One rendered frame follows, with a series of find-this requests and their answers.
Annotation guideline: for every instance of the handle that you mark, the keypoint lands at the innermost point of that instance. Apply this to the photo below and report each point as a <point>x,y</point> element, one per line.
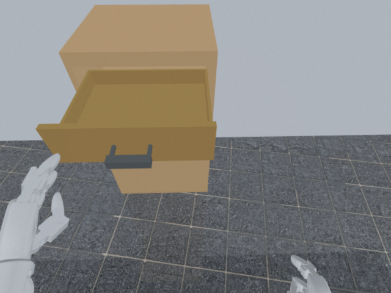
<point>113,161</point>

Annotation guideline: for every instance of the robot right hand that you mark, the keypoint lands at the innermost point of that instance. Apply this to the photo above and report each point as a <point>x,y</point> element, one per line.
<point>315,283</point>

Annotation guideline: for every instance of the drawer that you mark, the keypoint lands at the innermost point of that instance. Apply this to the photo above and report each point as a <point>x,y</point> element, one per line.
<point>169,109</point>

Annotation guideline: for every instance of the robot left forearm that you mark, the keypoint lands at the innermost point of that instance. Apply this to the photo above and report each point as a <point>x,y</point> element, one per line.
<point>15,276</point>

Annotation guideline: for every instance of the cabinet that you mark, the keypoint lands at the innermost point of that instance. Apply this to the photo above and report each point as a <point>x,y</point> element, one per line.
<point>144,37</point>

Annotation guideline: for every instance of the robot left hand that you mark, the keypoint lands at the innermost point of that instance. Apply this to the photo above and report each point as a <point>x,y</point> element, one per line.
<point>18,238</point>

